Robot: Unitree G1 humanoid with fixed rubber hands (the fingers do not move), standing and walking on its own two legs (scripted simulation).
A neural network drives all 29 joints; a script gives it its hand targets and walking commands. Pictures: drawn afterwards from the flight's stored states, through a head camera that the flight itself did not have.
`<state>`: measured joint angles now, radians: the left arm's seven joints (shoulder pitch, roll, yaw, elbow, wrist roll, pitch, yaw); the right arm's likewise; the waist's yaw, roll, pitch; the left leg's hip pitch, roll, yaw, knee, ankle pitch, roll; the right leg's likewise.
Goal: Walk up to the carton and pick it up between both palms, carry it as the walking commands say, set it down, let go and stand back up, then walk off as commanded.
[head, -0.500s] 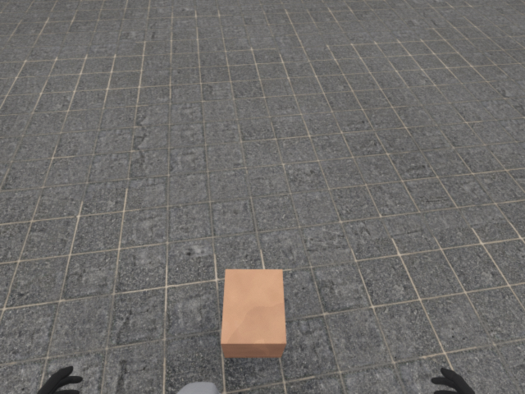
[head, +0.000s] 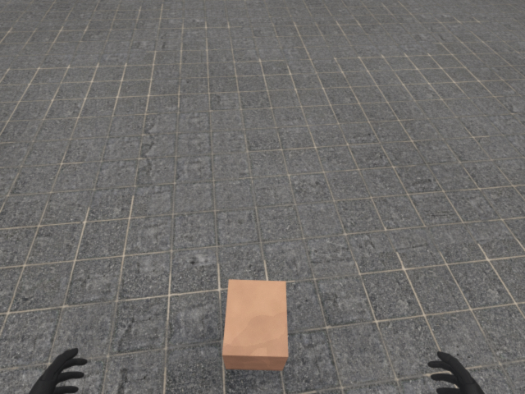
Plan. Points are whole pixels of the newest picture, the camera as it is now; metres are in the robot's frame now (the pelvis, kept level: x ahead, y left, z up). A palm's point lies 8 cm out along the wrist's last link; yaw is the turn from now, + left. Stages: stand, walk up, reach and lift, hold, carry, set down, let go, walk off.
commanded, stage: walk up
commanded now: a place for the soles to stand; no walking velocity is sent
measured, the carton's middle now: (255, 325) +0.41 +0.00 -0.67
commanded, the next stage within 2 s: reach and lift in 0.16 s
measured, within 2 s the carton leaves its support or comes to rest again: neither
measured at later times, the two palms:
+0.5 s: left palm (80, 350) +0.20 +0.30 -0.10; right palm (437, 367) +0.17 -0.29 -0.10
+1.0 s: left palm (130, 295) +0.31 +0.26 -0.16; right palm (377, 299) +0.31 -0.24 -0.15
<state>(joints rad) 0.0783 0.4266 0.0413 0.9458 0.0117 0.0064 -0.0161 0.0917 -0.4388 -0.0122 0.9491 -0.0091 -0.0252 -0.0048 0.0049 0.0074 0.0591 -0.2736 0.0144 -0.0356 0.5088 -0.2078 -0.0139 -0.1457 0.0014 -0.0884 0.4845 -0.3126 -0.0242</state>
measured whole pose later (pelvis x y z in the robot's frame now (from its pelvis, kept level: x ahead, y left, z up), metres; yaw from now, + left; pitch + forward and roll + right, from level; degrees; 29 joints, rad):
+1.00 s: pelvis -0.06 +0.01 -0.07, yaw -4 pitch +22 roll +0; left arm -0.56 0.30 0.22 0.69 -0.04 0.22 0.00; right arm -0.60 -0.31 -0.16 0.75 0.02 0.21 0.02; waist 0.04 -0.02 0.09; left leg -1.07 0.03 0.02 0.94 -0.26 0.00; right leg -1.00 0.00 -0.02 1.00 -0.40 -0.01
